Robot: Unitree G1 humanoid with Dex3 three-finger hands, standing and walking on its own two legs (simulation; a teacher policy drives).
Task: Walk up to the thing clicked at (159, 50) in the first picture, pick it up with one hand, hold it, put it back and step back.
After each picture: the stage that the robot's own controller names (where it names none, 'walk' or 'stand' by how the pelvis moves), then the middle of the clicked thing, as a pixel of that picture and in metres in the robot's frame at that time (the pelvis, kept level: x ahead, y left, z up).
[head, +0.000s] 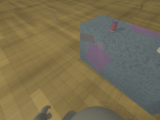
stand; out of the picture +0.71 -0.66 +0.10
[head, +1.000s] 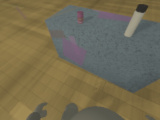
walk; (134, 22) +0.81 -0.30 +0.13
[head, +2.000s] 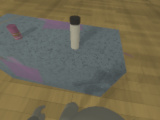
walk; (75, 34) +0.58 +0.19 +0.13
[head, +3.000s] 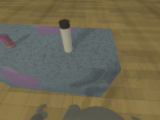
stand; (66, 37) +0.56 +0.22 +0.13
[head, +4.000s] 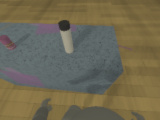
walk; (67, 38) +0.54 +0.20 +0.10
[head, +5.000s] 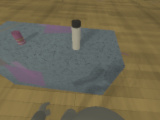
stand; (76, 36) +0.62 +0.15 +0.11
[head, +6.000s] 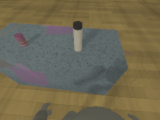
stand; (78, 38) +0.61 +0.14 +0.10
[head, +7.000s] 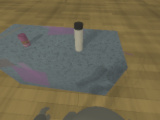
stand; (78, 38) +0.63 +0.13 +0.10
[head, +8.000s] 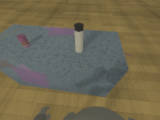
stand; (79, 39) +0.61 +0.13 +0.10
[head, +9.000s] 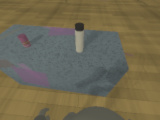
rise first; (79, 39) +0.62 +0.13 +0.10
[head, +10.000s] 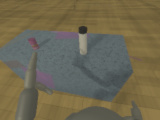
rise first; (83, 41) +0.62 +0.13 +0.10
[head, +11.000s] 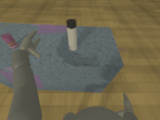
go down; (72, 36) +0.61 +0.13 +0.11
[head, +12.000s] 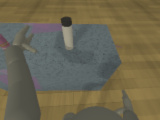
go down; (68, 35) +0.61 +0.14 +0.11
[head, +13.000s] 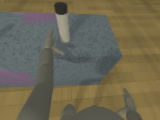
close in; (63, 25) +0.61 +0.15 +0.15
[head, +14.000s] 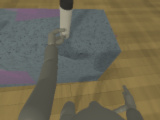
close; (65, 21) +0.62 +0.11 +0.16
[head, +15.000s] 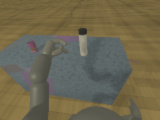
lift; (83, 43) +0.63 +0.11 +0.13
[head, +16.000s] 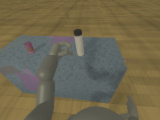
hold; (79, 43) +0.64 +0.13 +0.12
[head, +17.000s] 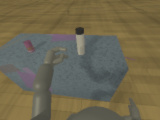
hold; (80, 42) +0.63 +0.12 +0.11
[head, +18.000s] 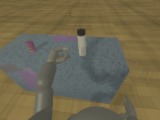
hold; (81, 43) +0.63 +0.12 +0.11
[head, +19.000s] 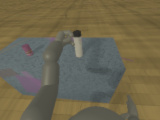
crouch; (78, 44) +0.63 +0.13 +0.11
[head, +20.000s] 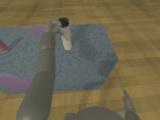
lower; (66, 35) +0.62 +0.14 +0.11
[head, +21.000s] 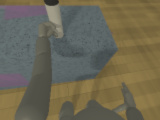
lower; (55, 18) +0.62 +0.15 +0.17
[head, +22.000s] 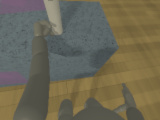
lower; (54, 14) +0.62 +0.15 +0.17
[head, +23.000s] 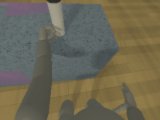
lower; (57, 16) +0.63 +0.14 +0.17
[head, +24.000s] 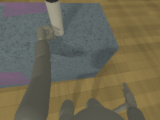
lower; (55, 16) +0.63 +0.14 +0.17
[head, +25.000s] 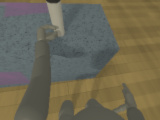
open; (56, 17) +0.62 +0.14 +0.17
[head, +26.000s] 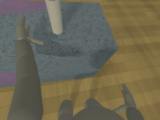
withdraw; (54, 14) +0.63 +0.15 +0.17
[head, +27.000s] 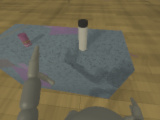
sink last; (82, 36) +0.62 +0.12 +0.13
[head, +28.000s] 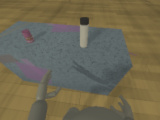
stand; (83, 33) +0.65 +0.13 +0.12
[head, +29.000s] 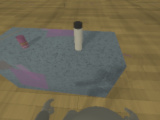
stand; (78, 37) +0.65 +0.13 +0.12
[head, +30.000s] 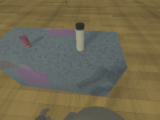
stand; (80, 38) +0.65 +0.13 +0.10
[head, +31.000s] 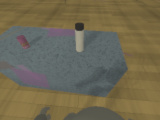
stand; (79, 38) +0.63 +0.13 +0.10
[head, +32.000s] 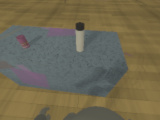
stand; (80, 38) +0.63 +0.12 +0.10
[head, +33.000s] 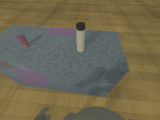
stand; (80, 38) +0.62 +0.12 +0.10
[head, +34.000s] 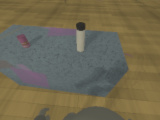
walk; (80, 38) +0.63 +0.12 +0.10
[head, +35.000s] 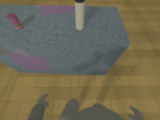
walk; (79, 13) +0.75 +0.13 +0.13
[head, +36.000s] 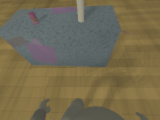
walk; (80, 9) +0.99 +0.17 +0.12
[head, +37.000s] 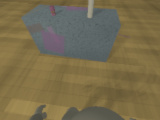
stand; (90, 7) +1.28 +0.08 +0.12
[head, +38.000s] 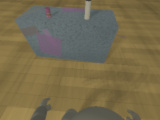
stand; (87, 8) +1.24 +0.10 +0.11
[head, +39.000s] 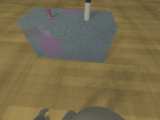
stand; (87, 10) +1.27 +0.09 +0.10
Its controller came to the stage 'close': yes
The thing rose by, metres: 0.00
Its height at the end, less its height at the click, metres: +0.00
